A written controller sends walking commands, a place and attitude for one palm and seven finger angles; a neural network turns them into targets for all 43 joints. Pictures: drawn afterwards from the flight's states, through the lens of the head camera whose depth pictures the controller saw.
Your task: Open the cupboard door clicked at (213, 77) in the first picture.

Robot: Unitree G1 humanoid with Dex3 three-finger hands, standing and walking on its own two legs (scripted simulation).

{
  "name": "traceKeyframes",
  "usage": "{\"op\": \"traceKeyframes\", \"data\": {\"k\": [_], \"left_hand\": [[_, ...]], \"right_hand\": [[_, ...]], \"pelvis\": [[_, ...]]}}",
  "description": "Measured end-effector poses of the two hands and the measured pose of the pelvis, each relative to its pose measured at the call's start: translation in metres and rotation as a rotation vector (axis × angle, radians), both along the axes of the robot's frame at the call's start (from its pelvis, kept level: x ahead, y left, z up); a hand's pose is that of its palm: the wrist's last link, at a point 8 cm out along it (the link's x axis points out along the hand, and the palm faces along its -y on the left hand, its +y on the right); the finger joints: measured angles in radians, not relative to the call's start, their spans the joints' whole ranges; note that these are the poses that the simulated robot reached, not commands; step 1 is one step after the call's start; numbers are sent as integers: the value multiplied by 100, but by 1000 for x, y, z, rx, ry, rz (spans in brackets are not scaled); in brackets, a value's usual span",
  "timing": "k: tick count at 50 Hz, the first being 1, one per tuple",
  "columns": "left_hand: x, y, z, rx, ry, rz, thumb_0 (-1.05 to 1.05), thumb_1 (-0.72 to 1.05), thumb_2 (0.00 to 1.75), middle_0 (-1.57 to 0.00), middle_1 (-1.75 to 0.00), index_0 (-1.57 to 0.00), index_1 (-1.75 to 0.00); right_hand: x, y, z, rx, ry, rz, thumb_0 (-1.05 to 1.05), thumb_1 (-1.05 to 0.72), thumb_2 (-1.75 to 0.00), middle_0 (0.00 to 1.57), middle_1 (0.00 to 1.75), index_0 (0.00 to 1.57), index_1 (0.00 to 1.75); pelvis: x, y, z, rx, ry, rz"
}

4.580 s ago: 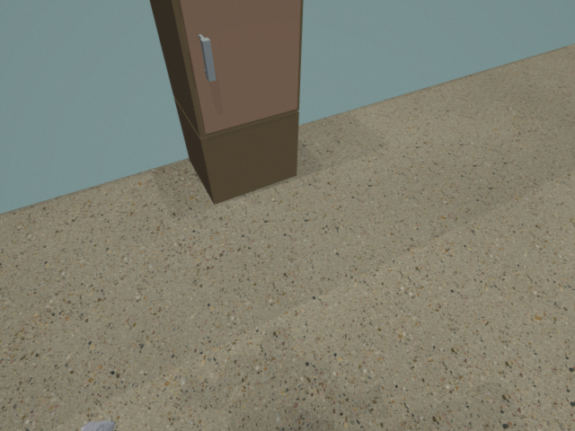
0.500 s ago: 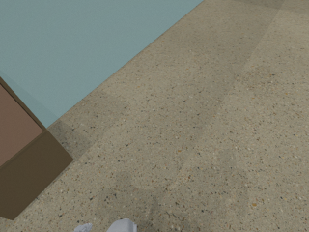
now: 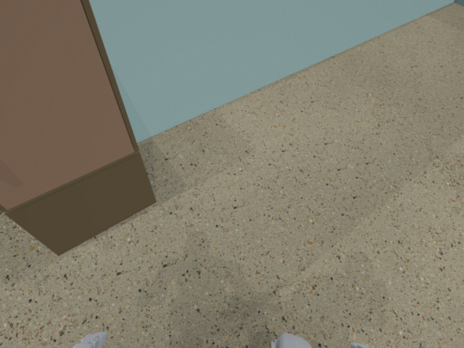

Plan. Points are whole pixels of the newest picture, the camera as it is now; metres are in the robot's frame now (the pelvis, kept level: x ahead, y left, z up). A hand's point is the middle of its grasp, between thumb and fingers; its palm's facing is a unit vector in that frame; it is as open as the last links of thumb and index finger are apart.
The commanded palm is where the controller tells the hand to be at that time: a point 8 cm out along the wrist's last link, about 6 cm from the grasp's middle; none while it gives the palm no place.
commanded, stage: turn to face it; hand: left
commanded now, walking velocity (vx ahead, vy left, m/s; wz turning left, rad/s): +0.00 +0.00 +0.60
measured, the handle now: out of the picture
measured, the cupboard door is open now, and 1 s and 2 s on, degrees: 0 0 0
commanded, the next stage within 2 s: take the last steps up to it in 1.02 s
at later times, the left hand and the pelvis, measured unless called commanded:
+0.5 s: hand out of the picture +0.00 +0.17 -0.16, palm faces +0.31 -0.91 -0.26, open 7.4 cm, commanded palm none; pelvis -0.01 -0.04 +0.00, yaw +19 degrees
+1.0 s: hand out of the picture -0.06 +0.23 -0.16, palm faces +0.51 -0.82 -0.25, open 7.4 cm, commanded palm none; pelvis -0.03 +0.01 +0.00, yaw +30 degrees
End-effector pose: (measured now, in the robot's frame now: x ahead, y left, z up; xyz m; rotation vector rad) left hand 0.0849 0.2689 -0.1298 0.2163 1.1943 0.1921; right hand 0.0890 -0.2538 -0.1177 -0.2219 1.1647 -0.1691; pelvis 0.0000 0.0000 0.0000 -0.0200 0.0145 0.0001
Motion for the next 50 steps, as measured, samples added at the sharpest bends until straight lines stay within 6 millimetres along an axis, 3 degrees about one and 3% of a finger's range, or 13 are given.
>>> {"op": "traceKeyframes", "data": {"k": [7,11,17,22,26,30,34,37,43,50], "left_hand": [[21,-33,13,15,-112,20,0,91,90,-20,-30,-19,-30],[11,-51,19,38,-150,43,0,91,90,-20,-30,-20,-30],[-31,-63,24,31,-106,139,0,91,90,-21,-30,-20,-30],[-77,-61,15,10,-42,235,0,91,90,-21,-30,-20,-30],[-122,-50,2,-10,26,323,0,90,90,-21,-30,-20,-30],[-171,-29,-21,-32,92,416,0,90,90,-21,-30,-20,-30],[-204,-12,-29,-38,166,479,0,91,90,-20,-30,-20,-30],[-210,-4,-22,-43,156,503,1,91,90,-20,-30,-19,-30],[-200,4,-8,-37,75,521,0,91,90,-20,-30,-19,-30],[-177,-5,1,-24,3,523,0,91,90,-20,-30,-19,-30]], "right_hand": [[-15,-18,-25,52,71,10,1,-90,-90,21,30,21,30],[-14,-35,-38,65,98,35,1,-90,-90,21,30,21,30],[2,-44,-31,59,124,110,1,-91,-90,20,29,20,30],[25,-34,-25,35,134,199,1,-91,-90,20,29,20,30],[53,-10,-19,10,104,293,1,-91,-90,20,29,20,30],[85,28,-14,-22,19,395,1,-91,-90,20,29,20,30],[100,61,-1,-31,-60,455,1,-91,-90,20,29,20,30],[97,76,7,-34,-69,479,1,-91,-90,20,29,20,30],[80,94,7,-2,-34,505,1,-90,-90,21,30,21,30],[50,85,-9,37,47,488,1,-90,-90,21,30,21,30]], "pelvis": [[0,-26,-7,20,1,85],[-2,-40,-11,30,-8,147],[-1,-47,-2,53,-23,232],[-5,-43,0,57,-23,302],[-10,-32,-4,49,-17,351],[-16,-11,-16,23,-11,397],[-23,2,-16,17,-19,412],[-26,8,-7,6,-26,435],[-31,14,2,5,-32,477],[-32,5,2,18,-35,520]]}}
